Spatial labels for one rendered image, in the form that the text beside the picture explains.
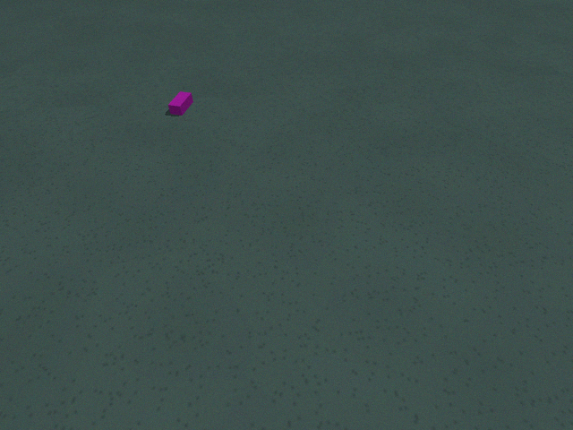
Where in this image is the carton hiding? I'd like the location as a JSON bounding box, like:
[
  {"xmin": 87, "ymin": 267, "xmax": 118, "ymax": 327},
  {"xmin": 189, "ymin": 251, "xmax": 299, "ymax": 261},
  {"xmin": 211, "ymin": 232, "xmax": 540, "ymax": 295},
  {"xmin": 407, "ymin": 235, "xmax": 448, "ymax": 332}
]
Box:
[{"xmin": 168, "ymin": 91, "xmax": 193, "ymax": 116}]

